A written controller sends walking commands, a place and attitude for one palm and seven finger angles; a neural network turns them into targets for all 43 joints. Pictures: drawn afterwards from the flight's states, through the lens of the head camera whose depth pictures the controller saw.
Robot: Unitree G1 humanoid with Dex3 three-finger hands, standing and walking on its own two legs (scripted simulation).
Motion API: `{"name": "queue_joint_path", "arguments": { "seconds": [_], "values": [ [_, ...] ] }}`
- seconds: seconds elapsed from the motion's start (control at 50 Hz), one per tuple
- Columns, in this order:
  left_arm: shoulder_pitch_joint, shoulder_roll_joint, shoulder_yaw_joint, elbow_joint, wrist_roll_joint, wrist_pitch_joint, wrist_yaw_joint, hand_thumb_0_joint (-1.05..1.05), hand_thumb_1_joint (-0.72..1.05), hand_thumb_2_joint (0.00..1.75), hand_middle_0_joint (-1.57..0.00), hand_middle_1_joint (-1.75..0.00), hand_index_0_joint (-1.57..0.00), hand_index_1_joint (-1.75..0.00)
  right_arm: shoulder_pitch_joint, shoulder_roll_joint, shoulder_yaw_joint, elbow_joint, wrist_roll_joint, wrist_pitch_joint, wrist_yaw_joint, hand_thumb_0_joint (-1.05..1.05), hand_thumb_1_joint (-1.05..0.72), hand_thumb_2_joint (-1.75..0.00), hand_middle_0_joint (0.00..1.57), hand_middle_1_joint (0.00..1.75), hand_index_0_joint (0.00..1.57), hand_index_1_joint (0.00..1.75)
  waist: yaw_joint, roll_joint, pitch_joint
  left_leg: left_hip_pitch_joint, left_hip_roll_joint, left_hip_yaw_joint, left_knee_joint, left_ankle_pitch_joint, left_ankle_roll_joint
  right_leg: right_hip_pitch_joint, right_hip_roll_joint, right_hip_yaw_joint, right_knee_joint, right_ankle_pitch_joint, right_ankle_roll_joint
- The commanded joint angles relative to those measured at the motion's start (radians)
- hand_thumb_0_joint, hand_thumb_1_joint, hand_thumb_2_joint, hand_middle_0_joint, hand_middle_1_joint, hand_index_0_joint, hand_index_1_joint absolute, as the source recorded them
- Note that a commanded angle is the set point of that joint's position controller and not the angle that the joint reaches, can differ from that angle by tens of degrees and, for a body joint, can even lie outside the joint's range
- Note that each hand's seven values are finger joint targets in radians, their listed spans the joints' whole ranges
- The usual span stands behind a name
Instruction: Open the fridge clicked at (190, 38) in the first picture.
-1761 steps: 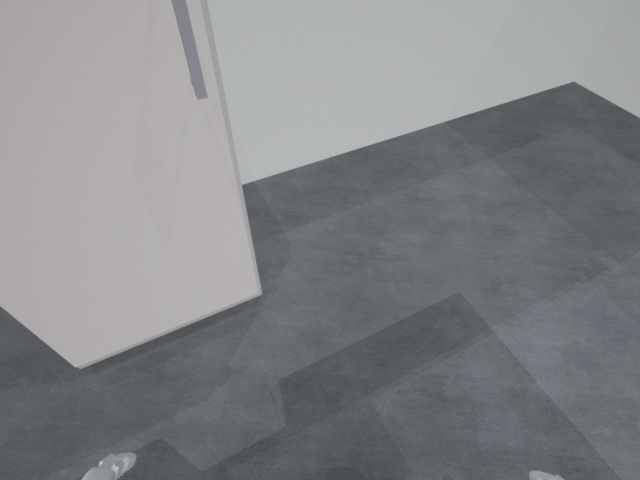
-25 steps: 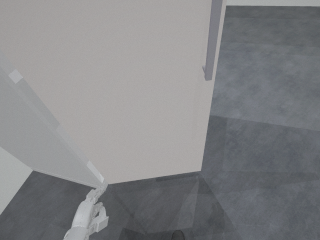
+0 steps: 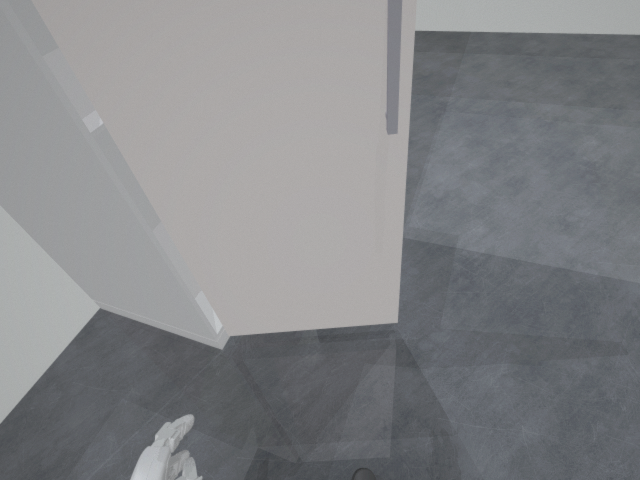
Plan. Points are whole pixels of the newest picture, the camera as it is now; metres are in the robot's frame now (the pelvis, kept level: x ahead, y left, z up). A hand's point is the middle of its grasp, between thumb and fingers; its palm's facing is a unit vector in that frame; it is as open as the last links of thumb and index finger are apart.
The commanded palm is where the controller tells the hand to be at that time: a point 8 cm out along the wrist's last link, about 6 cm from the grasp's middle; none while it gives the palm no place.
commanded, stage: stop stepping back and stand still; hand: right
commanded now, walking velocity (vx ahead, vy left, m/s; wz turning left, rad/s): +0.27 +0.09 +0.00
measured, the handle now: (391, 66) +0.70 -0.09 +0.19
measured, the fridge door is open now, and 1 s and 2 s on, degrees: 67 67 67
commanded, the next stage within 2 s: let the arm hang, fingers relaxed in 1.26 s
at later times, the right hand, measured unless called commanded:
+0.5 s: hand out of the picture +0.10 -0.33 +0.18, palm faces +0.48 +0.70 -0.53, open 7.5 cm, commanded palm +0.05 -0.37 +0.16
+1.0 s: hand out of the picture +0.17 -0.39 +0.17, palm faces +0.48 +0.67 -0.57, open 7.4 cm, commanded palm +0.11 -0.41 +0.16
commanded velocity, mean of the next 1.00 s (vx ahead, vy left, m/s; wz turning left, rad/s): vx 0.08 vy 0.05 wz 0.00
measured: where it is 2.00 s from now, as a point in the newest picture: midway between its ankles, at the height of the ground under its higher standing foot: outside the picture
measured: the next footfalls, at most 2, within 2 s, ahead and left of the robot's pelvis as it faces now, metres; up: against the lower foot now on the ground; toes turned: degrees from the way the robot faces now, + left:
left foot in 0.06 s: -0.05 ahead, +0.10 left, +0.00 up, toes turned +9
right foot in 0.22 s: -0.02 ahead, -0.22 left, +0.00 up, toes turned +0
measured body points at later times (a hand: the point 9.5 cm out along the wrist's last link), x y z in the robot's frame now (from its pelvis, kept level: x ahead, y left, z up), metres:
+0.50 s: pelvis -0.07 -0.06 -0.03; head -0.07 -0.07 +0.42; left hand +0.06 +0.15 -0.14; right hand +0.07 -0.37 +0.20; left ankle -0.05 +0.04 -0.76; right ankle -0.08 -0.20 -0.71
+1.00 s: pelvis -0.01 -0.10 -0.02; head +0.01 -0.09 +0.43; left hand +0.18 +0.10 -0.11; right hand +0.14 -0.42 +0.20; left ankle -0.02 +0.01 -0.75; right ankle -0.03 -0.20 -0.75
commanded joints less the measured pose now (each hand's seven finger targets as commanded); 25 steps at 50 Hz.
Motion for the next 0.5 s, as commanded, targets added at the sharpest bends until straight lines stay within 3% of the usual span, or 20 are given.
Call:
{"name": "queue_joint_path", "arguments": {
  "seconds": [0.0, 0.02, 0.04, 0.06, 0.08, 0.1, 0.14, 0.16, 0.18, 0.2, 0.24, 0.26, 0.28, 0.32, 0.36, 0.38, 0.4, 0.42, 0.46, 0.48],
  "values": [
    [-0.109, 0.186, 0.088, -0.065, -0.041, -0.011, 0.007, 0.0, 0.9, 0.9, -0.2, -0.3, -0.2, -0.3, -0.154, -0.076, -0.115, -0.116, 0.004, -0.009, -0.028, 0.0, -0.9, -0.9, 0.2, 0.3, 0.2, 0.3, 0.023, 0.262, -0.065, -0.385, 0.441, -0.171, -0.3, 0.301, 0.183, -0.035, -0.01, 0.215, 1.342, -0.322, -0.092],
    [-0.149, 0.169, 0.072, -0.075, -0.039, -0.009, -0.005, 0.0, 0.9, 0.9, -0.2, -0.3, -0.2, -0.3, -0.309, -0.174, -0.202, -0.155, 0.019, -0.011, -0.014, 0.0, -0.9, -0.9, 0.2, 0.3, 0.2, 0.3, 0.039, 0.227, -0.02, -0.492, 0.549, -0.281, -0.364, 0.155, 0.225, -0.14, -0.029, 0.239, 1.575, -0.311, -0.19],
    [-0.175, 0.138, 0.032, -0.106, -0.017, -0.012, -0.014, 0.0, 0.9, 0.9, -0.2, -0.3, -0.2, -0.3, -0.455, -0.261, -0.256, -0.116, 0.041, -0.03, -0.017, 0.0, -0.9, -0.9, 0.2, 0.3, 0.2, 0.3, 0.063, 0.199, 0.021, -0.452, 0.605, -0.391, -0.439, -0.067, 0.195, -0.201, -0.122, 0.224, 1.487, -0.274, -0.126],
    [-0.18, 0.125, -0.014, -0.113, 0.011, 0.0, -0.02, 0.0, 0.9, 0.9, -0.2, -0.3, -0.2, -0.3, -0.545, -0.158, -0.169, 0.02, 0.033, -0.028, -0.015, 0.0, -0.9, -0.9, 0.2, 0.3, 0.2, 0.3, 0.075, 0.117, 0.073, -0.465, 0.542, -0.263, -0.475, -0.151, 0.021, -0.14, -0.168, 0.117, 1.231, -0.206, -0.112],
    [-0.169, 0.192, 0.042, -0.097, 0.003, 0.008, 0.002, 0.0, 0.9, 0.9, -0.2, -0.3, -0.2, -0.3, -0.47, -0.044, -0.054, 0.186, -0.014, -0.021, -0.012, 0.0, -0.9, -0.9, 0.2, 0.3, 0.2, 0.3, 0.029, 0.156, 0.09, -0.341, 0.428, -0.187, -0.413, -0.182, 0.08, -0.141, -0.174, 0.044, 0.968, -0.152, -0.128],
    [-0.219, 0.209, 0.065, -0.095, -0.013, 0.004, 0.019, 0.0, 0.9, 0.9, -0.2, -0.3, -0.2, -0.3, -0.473, -0.002, 0.006, 0.191, -0.025, -0.014, -0.017, 0.0, -0.9, -0.9, 0.2, 0.3, 0.2, 0.3, 0.007, 0.061, 0.137, -0.386, 0.413, -0.255, -0.37, -0.216, 0.105, -0.059, -0.165, 0.027, 0.83, -0.205, -0.142],
    [-0.205, 0.181, 0.045, -0.096, -0.015, -0.003, 0.05, 0.0, 0.9, 0.9, -0.2, -0.3, -0.2, -0.3, -0.495, 0.004, 0.055, 0.079, -0.032, -0.013, -0.04, 0.0, -0.9, -0.9, 0.2, 0.3, 0.2, 0.3, 0.019, -0.151, 0.156, -0.404, 0.36, -0.128, -0.171, -0.229, 0.088, 0.122, -0.101, -0.05, 0.472, -0.324, -0.164],
    [-0.196, 0.187, 0.033, -0.107, -0.016, -0.025, 0.056, 0.0, 0.9, 0.9, -0.2, -0.3, -0.2, -0.3, -0.485, 0.007, 0.07, 0.024, -0.022, -0.017, -0.036, 0.0, -0.9, -0.9, 0.2, 0.3, 0.2, 0.3, 0.028, -0.334, 0.168, -0.407, 0.261, -0.042, 0.059, -0.178, 0.048, 0.182, -0.075, -0.03, 0.233, -0.355, -0.168],
    [-0.175, 0.207, 0.024, -0.131, -0.007, -0.041, 0.043, 0.0, 0.9, 0.9, -0.2, -0.3, -0.2, -0.3, -0.486, -0.01, 0.045, -0.08, -0.026, -0.051, -0.04, 0.0, -0.9, -0.9, 0.2, 0.3, 0.2, 0.3, 0.008, -0.68, 0.134, -0.502, 0.094, 0.06, 0.37, -0.171, -0.021, 0.216, -0.25, 0.342, 0.051, -0.376, -0.211],
    [-0.16, 0.178, 0.014, -0.141, 0.004, -0.063, 0.025, 0.0, 0.9, 0.9, -0.2, -0.3, -0.2, -0.3, -0.544, -0.054, 0.02, -0.189, -0.038, -0.094, -0.04, 0.0, -0.9, -0.9, 0.2, 0.3, 0.2, 0.3, 0.021, -0.675, 0.159, -0.522, 0.057, -0.049, 0.555, -0.14, -0.033, 0.085, -0.382, 0.658, -0.068, -0.447, -0.267],
    [-0.121, 0.163, 0.046, -0.141, -0.002, -0.081, 0.0, 0.0, 0.9, 0.9, -0.2, -0.3, -0.2, -0.3, -0.36, -0.149, -0.144, -0.179, -0.029, -0.126, -0.031, 0.0, -0.9, -0.9, 0.2, 0.3, 0.2, 0.3, -0.006, -0.213, 0.043, -0.416, 0.101, -0.101, 0.611, 0.072, -0.054, 0.074, -0.37, 0.53, -0.04, -0.325, -0.326],
    [-0.113, 0.172, 0.056, -0.155, 0.003, -0.089, -0.015, 0.0, 0.9, 0.9, -0.2, -0.3, -0.2, -0.3, -0.328, -0.228, -0.204, -0.295, -0.009, -0.133, -0.029, 0.0, -0.9, -0.9, 0.2, 0.3, 0.2, 0.3, -0.01, -0.226, -0.015, -0.35, 0.115, -0.134, 0.608, 0.06, -0.062, 0.009, -0.376, 0.558, -0.033, -0.383, -0.328],
    [-0.134, 0.154, 0.048, -0.153, 0.01, -0.089, -0.023, 0.0, 0.9, 0.9, -0.2, -0.3, -0.2, -0.3, -0.27, -0.154, -0.171, -0.283, -0.009, -0.136, -0.03, 0.0, -0.9, -0.9, 0.2, 0.3, 0.2, 0.3, -0.01, -0.281, 0.019, -0.332, 0.137, -0.147, 0.528, 0.078, -0.06, -0.029, -0.375, 0.512, -0.018, -0.375, -0.34],
    [-0.157, 0.149, 0.038, -0.138, 0.002, -0.088, -0.028, 0.0, 0.9, 0.9, -0.2, -0.3, -0.2, -0.3, -0.168, -0.101, -0.156, -0.216, -0.01, -0.135, -0.033, 0.0, -0.9, -0.9, 0.2, 0.3, 0.2, 0.3, -0.03, -0.405, 0.007, -0.123, 0.141, -0.095, 0.227, 0.109, -0.041, -0.112, -0.312, 0.247, 0.022, -0.393, -0.276],
    [-0.134, 0.156, 0.038, -0.146, 0.006, -0.065, -0.015, 0.0, 0.9, 0.9, -0.2, -0.3, -0.2, -0.3, -0.067, -0.078, -0.162, -0.078, -0.009, -0.107, -0.042, 0.0, -0.9, -0.9, 0.2, 0.3, 0.2, 0.3, -0.046, -0.376, -0.063, 0.192, 0.056, 0.007, 0.006, 0.109, -0.029, -0.245, -0.224, 0.086, 0.152, -0.491, -0.203],
    [-0.129, 0.149, 0.039, -0.145, 0.001, -0.049, -0.009, 0.0, 0.9, 0.9, -0.2, -0.3, -0.2, -0.3, -0.049, -0.078, -0.165, -0.012, -0.014, -0.089, -0.045, 0.0, -0.9, -0.9, 0.2, 0.3, 0.2, 0.3, -0.057, -0.219, -0.102, 0.324, 0.062, -0.041, -0.074, 0.048, -0.013, -0.34, -0.182, 0.066, 0.315, -0.506, -0.187],
    [-0.122, 0.143, 0.048, -0.143, -0.013, -0.027, -0.007, 0.0, 0.9, 0.9, -0.2, -0.3, -0.2, -0.3, -0.065, -0.068, -0.16, 0.057, -0.02, -0.063, -0.046, 0.0, -0.9, -0.9, 0.2, 0.3, 0.2, 0.3, -0.058, 0.062, -0.103, 0.287, 0.18, -0.234, -0.223, -0.076, 0.046, -0.38, -0.081, -0.036, 0.636, -0.462, -0.166],
    [-0.158, 0.154, 0.065, -0.16, -0.029, -0.015, 0.003, 0.0, 0.9, 0.9, -0.2, -0.3, -0.2, -0.3, -0.115, -0.076, -0.154, 0.095, -0.012, -0.046, -0.044, 0.0, -0.9, -0.9, 0.2, 0.3, 0.2, 0.3, -0.045, 0.329, -0.068, 0.171, 0.419, -0.683, -0.422, -0.26, 0.162, -0.469, -0.01, -0.021, 0.986, -0.435, -0.144],
    [-0.132, 0.169, 0.048, -0.107, 0.004, -0.028, 0.015, 0.0, 0.9, 0.9, -0.2, -0.3, -0.2, -0.3, -0.179, -0.096, -0.194, 0.169, 0.007, -0.069, -0.042, 0.0, -0.9, -0.9, 0.2, 0.3, 0.2, 0.3, 0.007, 0.135, 0.023, 0.028, 0.432, -0.579, -0.392, 0.212, 0.18, -0.403, -0.08, 0.039, 1.106, -0.275, -0.129],
    [-0.126, 0.141, 0.031, -0.09, -0.011, -0.032, 0.012, 0.0, 0.9, 0.9, -0.2, -0.3, -0.2, -0.3, -0.182, -0.072, -0.161, 0.207, -0.004, -0.063, -0.048, 0.0, -0.9, -0.9, 0.2, 0.3, 0.2, 0.3, 0.006, 0.153, -0.036, 0.012, 0.433, -0.597, -0.371, 0.049, 0.175, -0.373, -0.093, 0.054, 1.038, -0.271, -0.133]
  ]
}}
